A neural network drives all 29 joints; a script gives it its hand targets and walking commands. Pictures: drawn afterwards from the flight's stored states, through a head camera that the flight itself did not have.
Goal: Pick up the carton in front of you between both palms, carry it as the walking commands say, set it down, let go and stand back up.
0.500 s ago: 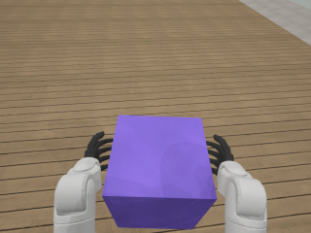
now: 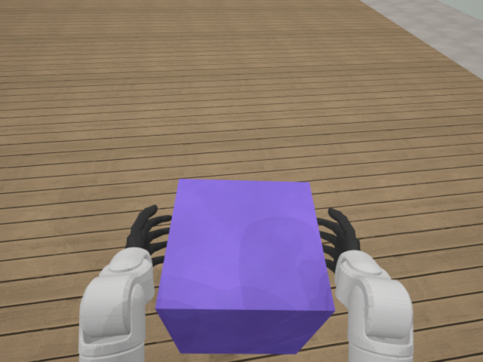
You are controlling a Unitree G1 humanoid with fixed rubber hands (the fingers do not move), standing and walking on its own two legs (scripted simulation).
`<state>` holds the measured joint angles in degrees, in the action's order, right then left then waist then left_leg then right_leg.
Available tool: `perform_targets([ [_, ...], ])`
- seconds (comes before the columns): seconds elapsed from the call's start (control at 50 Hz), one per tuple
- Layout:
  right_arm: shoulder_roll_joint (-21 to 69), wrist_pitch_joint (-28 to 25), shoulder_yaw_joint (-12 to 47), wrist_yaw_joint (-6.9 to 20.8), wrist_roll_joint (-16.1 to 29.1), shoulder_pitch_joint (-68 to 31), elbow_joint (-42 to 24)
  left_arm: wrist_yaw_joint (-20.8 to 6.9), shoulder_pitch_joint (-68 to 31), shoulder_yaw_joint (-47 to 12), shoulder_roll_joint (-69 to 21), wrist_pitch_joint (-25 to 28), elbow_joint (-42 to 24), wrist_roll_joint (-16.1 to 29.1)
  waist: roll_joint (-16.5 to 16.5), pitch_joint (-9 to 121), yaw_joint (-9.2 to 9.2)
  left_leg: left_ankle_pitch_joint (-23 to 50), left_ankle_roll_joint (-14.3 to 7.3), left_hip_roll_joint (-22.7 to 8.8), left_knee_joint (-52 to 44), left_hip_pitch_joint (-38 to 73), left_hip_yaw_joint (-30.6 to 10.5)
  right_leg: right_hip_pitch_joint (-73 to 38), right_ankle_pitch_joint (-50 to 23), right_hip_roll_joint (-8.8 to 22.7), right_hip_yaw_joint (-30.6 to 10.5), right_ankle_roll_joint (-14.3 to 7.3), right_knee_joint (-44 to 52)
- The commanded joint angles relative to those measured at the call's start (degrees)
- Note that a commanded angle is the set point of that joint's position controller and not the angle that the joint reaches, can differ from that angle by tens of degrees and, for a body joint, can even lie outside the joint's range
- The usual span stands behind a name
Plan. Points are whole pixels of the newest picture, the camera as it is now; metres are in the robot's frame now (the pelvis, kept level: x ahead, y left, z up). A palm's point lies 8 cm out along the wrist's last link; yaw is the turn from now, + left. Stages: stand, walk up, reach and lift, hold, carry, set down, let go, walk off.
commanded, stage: carry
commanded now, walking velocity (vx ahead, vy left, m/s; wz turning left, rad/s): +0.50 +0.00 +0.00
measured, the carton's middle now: (241, 272) +0.28 +0.00 +0.01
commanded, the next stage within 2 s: none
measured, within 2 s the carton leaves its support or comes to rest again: neither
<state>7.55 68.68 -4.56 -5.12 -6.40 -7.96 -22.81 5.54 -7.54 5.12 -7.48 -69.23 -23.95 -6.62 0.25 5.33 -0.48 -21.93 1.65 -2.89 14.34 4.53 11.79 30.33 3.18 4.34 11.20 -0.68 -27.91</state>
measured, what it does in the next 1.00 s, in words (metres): walks ahead: right foot, then left foot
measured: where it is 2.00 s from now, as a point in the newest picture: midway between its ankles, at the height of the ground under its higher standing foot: (229, 271)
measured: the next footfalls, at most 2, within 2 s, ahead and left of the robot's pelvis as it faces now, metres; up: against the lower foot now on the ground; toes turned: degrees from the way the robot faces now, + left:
right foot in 0.02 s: +0.20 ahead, -0.11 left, +0.00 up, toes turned -10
left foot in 0.50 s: +0.52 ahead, +0.12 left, +0.00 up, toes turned +12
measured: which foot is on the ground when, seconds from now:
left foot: down 0.00-0.06, up 0.08-0.48, down 0.50-0.96, up 0.98-1.00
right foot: up 0.00-0.00, down 0.02-0.50, up 0.52-0.90, down 0.92-1.00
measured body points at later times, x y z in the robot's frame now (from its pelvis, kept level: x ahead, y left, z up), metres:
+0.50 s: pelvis +0.35 +0.01 -0.01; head +0.34 +0.02 +0.44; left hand +0.63 +0.17 +0.08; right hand +0.63 -0.14 +0.08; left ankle +0.48 +0.11 -0.73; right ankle +0.16 -0.10 -0.73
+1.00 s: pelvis +0.65 +0.01 +0.00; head +0.66 +0.00 +0.45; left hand +0.93 +0.17 +0.09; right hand +0.94 -0.14 +0.08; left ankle +0.50 +0.11 -0.71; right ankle +0.74 -0.07 -0.73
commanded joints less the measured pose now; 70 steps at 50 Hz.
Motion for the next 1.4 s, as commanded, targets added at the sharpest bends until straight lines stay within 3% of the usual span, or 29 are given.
perform_targets([
  [0.0,47.12,1.54,38.63,14.66,22.75,-23.66,-2.22,-14.83,-24.52,-39.58,-48.47,-1.16,-0.24,23.55,6.13,10.9,0.85,43.16,-3.94,-7.74,16.04,-3.4,2.69,-20.54,3.69,-5.66,5.93,-1.15,2.95],
  [0.02,46.14,1.89,38.41,14.64,22.76,-25.02,-2.19,-14.96,-24.07,-38.92,-48.02,-1.45,0.5,23.44,1.77,14.62,2.45,32.6,-2.5,-6.2,28.15,-12.39,2.5,-32.36,7.55,0.4,-2.0,-1.48,3.65],
  [0.04,46.82,2.68,39.5,14.68,23.47,-27.11,-3.75,-15.17,-24.45,-37.87,-47.15,-1.17,2.46,22.53,-14.26,19.35,2.62,17.92,0.6,0.19,46.46,-29.72,0.76,-44.81,15.23,15.98,-29.96,-9.55,10.1],
  [0.06,46.65,2.78,39.53,14.85,23.36,-28.21,-3.16,-15.27,-23.99,-38.09,-48.88,-1.1,3.31,22.97,-18.89,17.79,2.41,-5.14,-0.02,4.26,56.08,-41.03,-5.32,-47.63,3.63,20.03,-40.66,-13.14,15.49],
  [0.1,50.95,1.78,39.75,15.11,23.48,-28.7,-1.11,-15.57,-26.4,-39.08,-52.53,-0.67,2.05,24.08,-8.05,17.92,1.97,-3.14,-2.89,-1.95,60.74,-43.58,-11.19,-43.98,-11.82,17.93,-28.47,-11.23,11.08],
  [0.12,52.87,1.23,40.02,15.14,23.65,-29.15,-0.98,-15.72,-28.11,-39.4,-54.13,-0.21,1.12,24.44,-3.18,17.14,1.65,0.52,-3.1,-3.97,55.99,-42.27,-11.89,-40.26,-12.35,16.72,-23.72,-8.99,11.64],
  [0.16,55.28,0.25,40.55,14.83,23.72,-29.69,-1.37,-16.0,-30.21,-40.03,-55.8,0.4,-0.65,25.34,-4.91,16.83,1.33,5.23,-2.65,-4.48,47.99,-38.23,-10.44,-35.6,-6.42,14.41,-17.17,-5.83,14.86],
  [0.22,55.84,-0.65,40.75,13.8,22.59,-27.74,-1.89,-16.46,-29.12,-40.24,-55.03,0.61,-1.81,26.15,-7.71,15.22,1.26,8.24,-1.37,-3.73,38.61,-38.58,-7.44,-34.4,-1.85,12.96,-12.06,-6.61,17.97],
  [0.3,53.39,0.08,40.42,12.94,21.84,-25.89,-2.56,-16.38,-26.43,-39.39,-51.86,-0.18,-1.54,25.47,-8.28,10.59,1.43,14.77,-0.4,-2.87,23.69,-39.59,-3.53,-35.64,-6.44,10.65,-6.76,-6.29,18.7],
  [0.4,51.01,1.71,39.98,13.96,22.35,-25.08,-0.55,-15.97,-23.81,-38.16,-49.68,-1.22,1.47,23.03,-9.61,5.63,1.66,20.6,-2.0,-1.07,14.02,-35.59,0.0,-36.97,-13.35,9.73,-2.82,-4.4,16.99],
  [0.44,50.76,1.96,39.6,14.48,22.83,-25.61,0.23,-15.87,-24.33,-38.17,-49.74,-1.33,2.22,22.66,-9.8,5.91,1.37,19.26,-2.85,0.05,12.18,-29.65,1.75,-36.85,-19.41,9.53,-1.1,-3.17,11.99],
  [0.48,50.75,1.85,38.74,14.91,22.86,-24.67,1.9,-15.84,-25.49,-38.65,-49.58,-1.36,2.2,22.6,-5.71,11.69,-0.48,13.86,-3.07,2.99,11.07,-9.43,4.51,-28.26,-20.84,5.69,3.3,-0.74,-5.48],
  [0.5,50.45,1.71,38.24,15.08,22.42,-24.17,2.75,-15.87,-26.64,-38.93,-49.29,-1.48,2.11,22.83,3.09,14.68,-1.6,6.91,-4.94,-7.58,6.13,-0.04,-11.57,-18.02,-8.5,2.76,3.29,1.6,-19.43],
  [0.52,51.23,0.88,38.09,15.42,21.9,-24.35,4.84,-15.87,-27.95,-40.2,-50.56,-1.66,0.73,23.39,19.14,18.92,-1.49,5.05,-13.55,-20.39,0.81,13.5,-36.0,0.47,14.79,-4.12,-0.29,3.45,-36.04],
  [0.54,53.4,0.44,38.16,15.6,22.93,-23.83,4.77,-16.01,-28.65,-40.46,-51.49,-1.18,1.61,23.65,17.11,17.68,-1.15,17.03,-14.35,-21.5,-1.9,12.54,-38.47,6.58,24.33,-3.6,-7.23,2.02,-44.04],
  [0.58,57.14,-0.76,38.97,15.8,23.81,-25.76,3.03,-16.33,-29.25,-41.28,-55.69,0.51,2.43,24.12,5.76,18.28,-0.95,29.75,-12.34,-18.79,2.13,8.43,-26.29,7.64,20.39,1.27,-11.18,-0.41,-44.75],
  [0.6,58.28,-1.4,39.59,15.82,24.19,-26.57,2.11,-16.32,-29.06,-41.49,-57.36,1.3,2.27,24.39,2.99,17.36,-0.75,30.96,-10.55,-17.69,1.18,4.85,-22.37,6.03,17.37,2.88,-11.39,-0.59,-40.09],
  [0.64,59.26,-2.4,40.39,15.95,24.69,-26.57,1.0,-15.95,-27.44,-41.88,-58.96,2.56,2.24,24.18,5.17,17.3,-0.34,29.42,-8.6,-15.78,-1.07,1.98,-16.15,3.01,14.12,2.87,-9.58,-0.14,-32.61],
  [0.8,54.74,-3.33,40.44,16.4,24.44,-21.59,-2.83,-14.29,-23.17,-43.29,-56.36,4.19,-1.96,23.14,10.29,12.14,-0.31,53.59,-6.65,-10.6,2.32,0.63,-0.71,-2.48,1.07,-2.73,-0.49,1.96,-5.52],
  [0.86,51.58,-2.15,39.62,15.43,23.37,-21.69,-4.63,-14.42,-23.49,-42.83,-52.75,2.54,-4.22,24.11,9.33,11.75,-0.12,48.11,-4.62,-9.04,8.14,-1.42,1.47,-10.76,-7.61,-3.81,1.62,1.7,2.09],
  [0.9,48.91,-0.88,39.06,14.99,22.6,-21.53,-4.29,-14.79,-23.13,-41.74,-50.17,1.1,-3.89,23.74,5.14,12.31,0.72,41.46,-1.0,-6.56,16.63,-8.0,2.68,-24.42,-19.06,-2.55,1.64,1.79,10.6],
  [0.92,47.51,-0.19,38.71,14.81,22.42,-21.77,-3.9,-14.99,-23.71,-40.83,-48.51,0.26,-3.36,23.57,-0.86,15.33,0.63,26.32,1.12,-4.52,23.42,-14.56,1.61,-33.91,-41.37,6.31,-6.94,0.42,5.32],
  [0.94,47.06,0.9,39.51,14.55,22.78,-22.94,-3.87,-15.18,-22.62,-39.78,-47.84,-0.19,-0.76,22.98,-8.69,20.73,1.59,4.92,2.19,-2.22,30.19,-23.09,-3.4,-46.26,-57.11,15.51,-15.8,-6.85,0.76],
  [0.96,46.63,1.57,39.4,14.54,22.73,-22.65,-3.86,-15.28,-20.29,-38.83,-48.29,-0.24,1.47,22.86,-11.81,22.41,1.76,-10.66,1.66,-0.51,33.0,-26.0,-6.36,-46.51,-55.86,17.98,-20.32,-10.64,3.67],
  [1.0,48.92,1.75,39.87,14.74,22.71,-24.04,-2.06,-15.55,-21.49,-38.2,-50.66,-0.19,2.44,22.75,-8.45,20.98,0.91,-13.51,-0.13,-2.11,22.77,-24.74,-9.81,-41.52,-38.59,15.92,-17.03,-9.1,7.56],
  [1.08,53.44,0.69,40.76,14.88,23.54,-28.01,-2.19,-16.02,-25.85,-38.78,-54.06,0.24,1.09,23.93,-7.42,20.45,0.56,7.08,0.48,-1.81,6.38,-13.82,-5.92,-32.73,-19.84,9.8,-8.47,-3.75,7.52],
  [1.12,53.85,0.64,40.78,14.75,23.63,-29.02,-2.66,-16.09,-27.57,-39.2,-53.97,0.34,-0.04,23.99,-3.89,19.73,0.49,14.88,1.1,-5.55,6.01,-12.21,-7.46,-30.32,-14.52,7.56,-5.12,-1.98,5.46],
  [1.24,51.91,1.67,38.81,15.27,22.54,-25.4,3.45,-15.71,-25.34,-38.71,-52.27,-0.81,4.93,22.63,0.56,17.27,0.6,37.57,0.58,-6.72,13.94,-12.37,-7.02,-26.6,-31.79,6.05,-5.23,-1.24,-3.63],
  [1.38,53.73,0.68,38.65,15.36,23.34,-28.71,2.32,-15.7,-29.95,-39.94,-54.02,-0.2,2.7,24.33,1.94,16.87,0.51,46.81,0.46,-6.46,14.77,-9.14,-6.07,-22.32,-26.0,4.04,-4.14,-0.11,-5.09],
])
